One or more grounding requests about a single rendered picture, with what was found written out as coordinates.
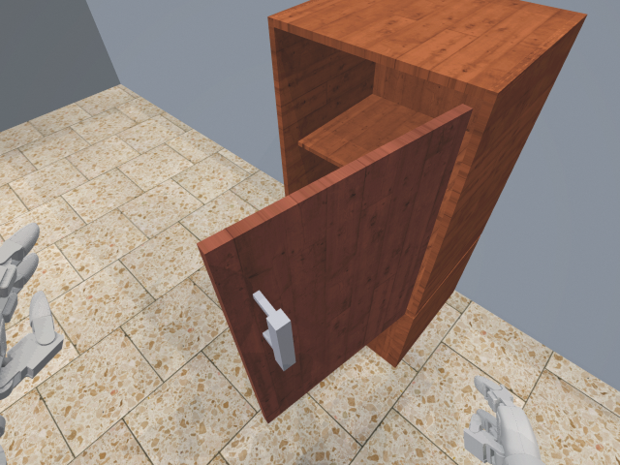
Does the left robot hand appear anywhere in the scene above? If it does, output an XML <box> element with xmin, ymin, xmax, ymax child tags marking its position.
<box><xmin>0</xmin><ymin>223</ymin><xmax>64</xmax><ymax>400</ymax></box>

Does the right robot hand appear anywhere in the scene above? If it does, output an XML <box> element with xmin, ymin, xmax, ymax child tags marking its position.
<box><xmin>463</xmin><ymin>375</ymin><xmax>541</xmax><ymax>465</ymax></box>

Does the cupboard door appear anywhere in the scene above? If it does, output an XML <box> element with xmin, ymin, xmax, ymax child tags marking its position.
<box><xmin>197</xmin><ymin>104</ymin><xmax>473</xmax><ymax>423</ymax></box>

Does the handle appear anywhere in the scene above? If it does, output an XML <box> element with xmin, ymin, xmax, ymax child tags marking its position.
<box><xmin>253</xmin><ymin>290</ymin><xmax>295</xmax><ymax>371</ymax></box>

